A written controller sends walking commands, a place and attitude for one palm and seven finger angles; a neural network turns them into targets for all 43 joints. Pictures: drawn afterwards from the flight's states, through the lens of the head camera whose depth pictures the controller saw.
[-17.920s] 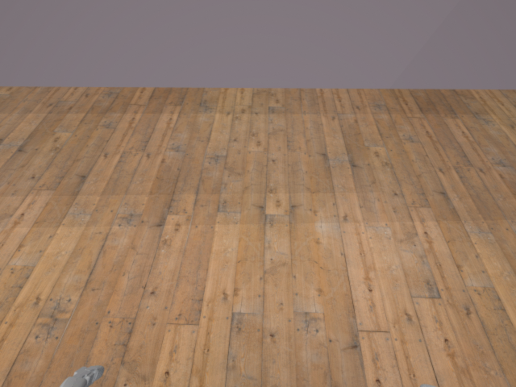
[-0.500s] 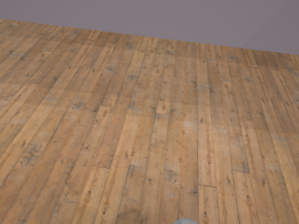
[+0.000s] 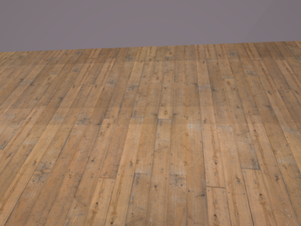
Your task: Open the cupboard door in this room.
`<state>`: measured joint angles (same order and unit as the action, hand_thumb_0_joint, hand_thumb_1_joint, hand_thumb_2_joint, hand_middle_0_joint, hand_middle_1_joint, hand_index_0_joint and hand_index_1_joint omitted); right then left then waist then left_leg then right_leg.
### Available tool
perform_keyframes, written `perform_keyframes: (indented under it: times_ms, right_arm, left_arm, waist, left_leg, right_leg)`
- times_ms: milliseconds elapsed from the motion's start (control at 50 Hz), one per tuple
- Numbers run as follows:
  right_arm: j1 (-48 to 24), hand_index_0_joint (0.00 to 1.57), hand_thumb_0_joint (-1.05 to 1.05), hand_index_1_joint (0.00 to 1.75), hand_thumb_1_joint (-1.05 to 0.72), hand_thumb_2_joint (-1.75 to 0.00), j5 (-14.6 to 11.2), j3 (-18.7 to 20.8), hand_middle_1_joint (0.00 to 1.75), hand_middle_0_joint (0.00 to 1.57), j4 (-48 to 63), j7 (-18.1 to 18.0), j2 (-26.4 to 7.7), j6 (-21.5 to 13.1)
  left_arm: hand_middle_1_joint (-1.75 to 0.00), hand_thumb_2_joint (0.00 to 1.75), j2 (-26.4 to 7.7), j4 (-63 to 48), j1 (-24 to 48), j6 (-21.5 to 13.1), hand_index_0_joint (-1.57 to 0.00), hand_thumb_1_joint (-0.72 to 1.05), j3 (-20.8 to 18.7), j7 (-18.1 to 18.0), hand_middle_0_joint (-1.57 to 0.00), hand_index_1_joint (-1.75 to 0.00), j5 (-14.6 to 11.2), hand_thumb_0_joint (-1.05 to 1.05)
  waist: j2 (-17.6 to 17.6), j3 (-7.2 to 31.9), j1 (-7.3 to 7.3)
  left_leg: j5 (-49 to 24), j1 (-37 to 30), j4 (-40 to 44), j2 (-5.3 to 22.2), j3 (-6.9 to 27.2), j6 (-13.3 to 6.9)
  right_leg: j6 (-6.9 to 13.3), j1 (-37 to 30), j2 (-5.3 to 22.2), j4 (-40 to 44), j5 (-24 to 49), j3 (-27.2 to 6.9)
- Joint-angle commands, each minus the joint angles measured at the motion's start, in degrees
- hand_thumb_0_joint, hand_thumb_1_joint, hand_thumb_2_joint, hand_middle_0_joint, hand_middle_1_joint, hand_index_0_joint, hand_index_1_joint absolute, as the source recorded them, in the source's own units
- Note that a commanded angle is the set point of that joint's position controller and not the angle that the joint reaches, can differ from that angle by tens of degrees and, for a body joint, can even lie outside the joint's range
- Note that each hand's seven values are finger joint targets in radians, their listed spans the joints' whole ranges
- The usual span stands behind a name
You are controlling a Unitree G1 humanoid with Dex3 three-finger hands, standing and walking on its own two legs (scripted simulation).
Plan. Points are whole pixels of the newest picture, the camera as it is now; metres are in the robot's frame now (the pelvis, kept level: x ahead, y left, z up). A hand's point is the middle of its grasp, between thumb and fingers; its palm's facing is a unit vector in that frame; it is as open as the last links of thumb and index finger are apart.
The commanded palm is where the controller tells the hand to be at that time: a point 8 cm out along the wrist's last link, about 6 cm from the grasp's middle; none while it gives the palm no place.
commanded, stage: turn or walk to find it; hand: left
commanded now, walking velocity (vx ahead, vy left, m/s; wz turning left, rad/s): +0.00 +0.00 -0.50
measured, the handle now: out of the picture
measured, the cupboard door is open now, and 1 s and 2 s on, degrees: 0 0 0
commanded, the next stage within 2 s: none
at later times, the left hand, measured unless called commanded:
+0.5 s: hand out of the picture +0.03 +0.25 -0.19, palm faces -0.11 -0.97 -0.21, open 7.4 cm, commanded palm none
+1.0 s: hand (120, 225) +0.16 +0.12 -0.16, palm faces -0.50 -0.82 -0.28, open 7.4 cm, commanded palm none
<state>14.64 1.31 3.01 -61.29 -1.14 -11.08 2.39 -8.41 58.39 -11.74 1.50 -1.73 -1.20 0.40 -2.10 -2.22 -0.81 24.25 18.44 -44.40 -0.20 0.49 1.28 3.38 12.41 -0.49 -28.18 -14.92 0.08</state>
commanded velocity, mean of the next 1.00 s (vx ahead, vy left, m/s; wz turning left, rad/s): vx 0.00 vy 0.00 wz -0.50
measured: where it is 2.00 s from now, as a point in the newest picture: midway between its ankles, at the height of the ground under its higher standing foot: outside the picture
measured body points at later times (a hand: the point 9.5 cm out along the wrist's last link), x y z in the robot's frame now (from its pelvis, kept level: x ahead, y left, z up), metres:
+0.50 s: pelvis -0.03 +0.05 -0.01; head +0.00 +0.07 +0.44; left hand +0.03 +0.30 -0.17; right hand +0.05 -0.22 -0.12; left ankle -0.02 +0.16 -0.74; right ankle -0.02 -0.07 -0.70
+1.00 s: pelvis -0.05 +0.01 -0.01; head -0.03 -0.04 +0.43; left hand +0.19 +0.16 -0.13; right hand -0.19 -0.22 -0.18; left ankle -0.02 +0.16 -0.68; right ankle -0.09 -0.07 -0.74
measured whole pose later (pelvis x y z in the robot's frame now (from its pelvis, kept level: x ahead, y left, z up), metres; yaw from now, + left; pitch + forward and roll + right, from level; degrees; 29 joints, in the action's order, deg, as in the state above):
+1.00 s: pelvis -0.05 +0.01 -0.01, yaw -30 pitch +0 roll +1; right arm 14.9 1.1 4.5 -57.2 -1.1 -15.2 4.0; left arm -11.7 51.4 -5.7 1.4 -2.6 0.2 0.5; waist -2.9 -6.5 -2.2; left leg 29.2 23.7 -61.6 6.0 -4.0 3.4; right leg 2.8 17.5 0.6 -35.9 -18.6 3.5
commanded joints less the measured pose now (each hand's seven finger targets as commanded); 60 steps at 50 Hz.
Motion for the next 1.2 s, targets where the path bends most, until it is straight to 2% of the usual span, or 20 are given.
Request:
perform_keyframes:
  times_ms: [0,160,260,320,360,380,400,420,500,580,680,760,800,840,860,880,900,960,1020,1180]
  right_arm:
    - [-0.05,0.2,0.0,0.3,-0.9,-0.9,-0.29,1.74,0.3,0.2,3.32,-0.44,-4.77,-0.48]
    - [-6.82,0.2,0.0,0.3,-0.9,-0.9,-0.59,1.98,0.3,0.2,7.34,-0.82,-5.73,-0.76]
    - [-8.83,0.2,0.0,0.3,-0.9,-0.9,-1.13,1.69,0.3,0.2,9.0,-0.97,-6.0,-1.04]
    - [-5.8,0.2,0.0,0.3,-0.9,-0.9,-1.47,1.54,0.3,0.2,9.03,-1.21,-5.85,-1.67]
    - [-1.39,0.2,0.0,0.3,-0.9,-0.9,-1.69,1.78,0.3,0.2,7.96,-1.54,-6.66,-2.43]
    - [-0.07,0.2,0.0,0.3,-0.9,-0.9,-1.39,2.15,0.3,0.2,7.95,-1.9,-9.51,-3.01]
    - [-1.79,0.2,0.0,0.3,-0.9,-0.9,-0.55,3.14,0.3,0.2,9.3,-1.75,-14.32,-2.93]
    - [-4.28,0.2,0.0,0.3,-0.9,-0.9,-0.46,3.17,0.3,0.2,10.76,-1.49,-15.48,-2.1]
    - [-11.71,0.2,0.0,0.3,-0.9,-0.9,0.03,1.56,0.3,0.2,13.53,-1.44,-9.86,-2.37]
    - [-5.08,0.2,0.0,0.3,-0.9,-0.9,-0.06,1.91,0.3,0.2,12.15,-1.26,-9.17,-3.05]
    - [1.21,0.2,0.0,0.3,-0.9,-0.9,0.04,2.75,0.3,0.2,10.07,-1.09,-10.06,-3.32]
    - [2.28,0.2,0.0,0.3,-0.9,-0.9,0.18,3.45,0.3,0.2,8.89,-0.52,-11.28,-2.82]
    - [1.34,0.2,0.0,0.3,-0.9,-0.9,0.19,3.52,0.3,0.2,8.62,-0.26,-11.91,-2.72]
    - [0.64,0.2,0.0,0.3,-0.9,-0.9,-0.36,3.51,0.3,0.2,8.89,0.0,-11.74,-2.6]
    - [1.71,0.2,0.0,0.3,-0.9,-0.9,-0.91,2.68,0.3,0.2,9.89,0.43,-8.27,-2.34]
    - [-3.46,0.2,0.0,0.3,-0.9,-0.9,-0.69,1.32,0.3,0.2,12.85,0.31,-5.13,-1.8]
    - [-3.95,0.2,0.0,0.3,-0.9,-0.9,-0.86,1.41,0.3,0.2,12.81,-0.47,-6.32,-0.9]
    - [-3.56,0.2,0.0,0.3,-0.9,-0.9,-0.32,2.01,0.3,0.2,10.47,-0.12,-7.71,-0.22]
    - [0.13,0.2,0.0,0.3,-0.9,-0.9,0.02,1.9,0.3,0.2,8.92,0.18,-7.32,-0.27]
    - [-3.66,0.2,0.0,0.3,-0.9,-0.9,-0.22,1.64,0.3,0.2,10.72,-0.23,-7.0,-0.61]
  left_arm:
    - [-0.3,0.9,-11.05,-3.46,-1.23,-1.14,-0.2,0.9,-3.38,-0.31,-0.2,-0.3,0.32,0.0]
    - [-0.3,0.9,-12.05,-3.01,-6.69,-1.2,-0.2,0.9,-4.44,-0.06,-0.2,-0.3,0.81,0.0]
    - [-0.3,0.9,-13.71,-3.58,-5.93,-0.58,-0.2,0.9,-5.02,0.08,-0.2,-0.3,1.15,0.0]
    - [-0.3,0.9,-14.9,-4.73,-2.73,-0.13,-0.2,0.9,-5.31,0.11,-0.2,-0.3,1.15,0.0]
    - [-0.3,0.9,-14.02,-5.51,-0.41,0.26,-0.2,0.9,-5.12,0.23,-0.2,-0.3,0.55,0.0]
    - [-0.3,0.9,-11.83,-6.51,-0.7,0.47,-0.2,0.9,-4.53,0.41,-0.2,-0.3,0.06,0.0]
    - [-0.3,0.9,-9.17,-7.4,-1.31,0.65,-0.2,0.9,-3.98,1.13,-0.2,-0.3,-0.25,0.0]
    - [-0.3,0.9,-10.76,-7.39,-0.37,1.2,-0.2,0.9,-4.38,0.97,-0.2,-0.3,0.57,0.0]
    - [-0.3,0.9,-11.62,-5.71,-3.65,2.41,-0.2,0.9,-5.56,2.31,-0.2,-0.3,1.47,0.0]
    - [-0.3,0.9,-10.03,-7.17,-0.82,2.02,-0.2,0.9,-4.65,2.62,-0.2,-0.3,1.01,0.0]
    - [-0.3,0.9,-8.85,-9.72,4.48,1.64,-0.2,0.9,-3.62,2.69,-0.2,-0.3,0.75,0.0]
    - [-0.3,0.9,-8.08,-10.41,6.64,1.01,-0.2,0.9,-2.78,2.79,-0.2,-0.3,0.71,0.0]
    - [-0.3,0.9,-8.37,-10.11,5.2,0.48,-0.2,0.9,-2.81,2.75,-0.2,-0.3,0.57,0.0]
    - [-0.3,0.9,-10.65,-7.95,-1.48,-0.54,-0.2,0.9,-3.39,2.51,-0.2,-0.3,0.77,0.0]
    - [-0.3,0.9,-17.26,-6.84,-5.91,-1.38,-0.2,0.9,-4.37,1.61,-0.2,-0.3,1.32,0.0]
    - [-0.3,0.9,-21.14,-5.95,-8.35,-1.17,-0.2,0.9,-5.23,0.83,-0.2,-0.3,0.66,0.0]
    - [-0.3,0.9,-20.03,-5.96,-8.47,-0.82,-0.2,0.9,-5.01,0.23,-0.2,-0.3,0.12,0.0]
    - [-0.3,0.9,-15.97,-8.98,2.29,-0.13,-0.2,0.9,-4.46,-0.13,-0.2,-0.3,0.22,0.0]
    - [-0.3,0.9,-14.59,-9.74,4.09,-1.02,-0.2,0.9,-3.83,0.29,-0.2,-0.3,0.35,0.0]
    - [-0.3,0.9,-15.01,-8.43,0.41,-1.15,-0.2,0.9,-4.32,0.56,-0.2,-0.3,0.7,0.0]
  waist:
    - [7.8,-0.87,1.11]
    - [10.91,4.43,3.93]
    - [11.3,4.93,4.0]
    - [10.99,6.05,1.85]
    - [8.93,7.09,-0.68]
    - [0.8,7.97,-1.62]
    - [-15.27,4.98,-1.22]
    - [-13.21,1.42,-0.78]
    - [-6.42,-3.62,3.75]
    - [-5.59,-1.93,1.42]
    - [-7.12,1.62,-1.26]
    - [-10.09,3.54,-2.26]
    - [-10.32,3.98,-1.15]
    - [-4.43,6.76,2.66]
    - [10.49,9.86,4.73]
    - [19.68,7.98,6.19]
    - [15.01,8.4,6.17]
    - [10.23,1.99,2.66]
    - [8.92,3.66,0.56]
    - [9.45,3.95,1.95]
  left_leg:
    - [-1.39,7.47,-12.13,2.52,0.44,1.05]
    - [0.75,9.57,-7.56,1.93,1.32,2.46]
    - [2.04,4.76,-0.75,0.62,1.3,1.64]
    - [-0.55,-2.15,9.65,-0.29,0.98,0.78]
    - [-9.74,-15.44,21.72,0.14,0.35,0.2]
    - [-8.2,-22.73,26.85,7.37,6.51,-1.71]
    - [-7.77,-22.68,31.74,21.25,20.38,-5.42]
    - [-7.7,-11.79,31.99,26.12,19.9,-8.5]
    - [-10.02,-2.35,31.15,16.48,6.36,-7.52]
    - [-21.98,-10.58,27.76,16.1,2.48,-8.73]
    - [-38.34,-19.51,23.44,19.31,0.75,-10.66]
    - [-44.14,-19.32,19.28,19.77,-3.63,-9.27]
    - [-43.53,-16.49,16.82,19.79,-4.83,-7.62]
    - [-36.18,-10.56,6.81,17.15,-9.28,-3.01]
    - [-16.59,3.56,-5.23,13.02,-11.62,0.64]
    - [13.13,14.72,-16.75,5.82,-9.02,2.66]
    - [12.64,14.27,-21.88,6.52,-1.91,1.82]
    - [1.74,14.71,-24.82,7.85,0.5,2.21]
    - [-3.39,12.67,-21.63,6.6,-0.8,3.48]
    - [-2.33,12.61,-14.15,4.84,-0.36,4.23]
  right_leg:
    - [5.87,-1.95,13.37,12.19,14.15,-15.54]
    - [6.78,-9.73,12.49,9.2,22.26,-21.61]
    - [7.2,-6.18,11.63,8.91,20.25,-25.13]
    - [5.82,-2.21,10.37,6.96,20.09,-25.79]
    - [1.81,6.71,6.44,2.94,13.59,-23.31]
    - [-0.52,15.26,1.76,-3.14,4.22,-19.1]
    - [-3.46,24.51,-4.66,-15.84,-13.88,-9.81]
    - [-5.11,22.06,-2.35,-25.89,-17.52,-6.02]
    - [-6.89,19.95,-0.07,-42.83,-7.92,-3.59]
    - [-8.1,23.37,1.65,-41.69,-5.93,-1.61]
    - [-8.43,23.11,3.86,-31.05,-10.22,0.83]
    - [-6.91,15.35,2.99,-18.51,-11.74,4.92]
    - [-5.64,9.74,2.15,-10.95,-8.63,5.64]
    - [-4.49,-3.33,2.75,3.33,6.53,5.62]
    - [-0.44,-16.66,14.04,6.82,20.52,-8.42]
    - [5.6,-16.37,24.4,5.27,43.67,-22.16]
    - [9.15,-13.38,24.78,5.13,41.29,-19.36]
    - [6.7,-3.6,17.27,9.06,17.03,-15.94]
    - [4.39,-4.08,13.65,8.24,21.23,-11.16]
    - [6.34,-5.5,12.94,7.74,22.0,-16.01]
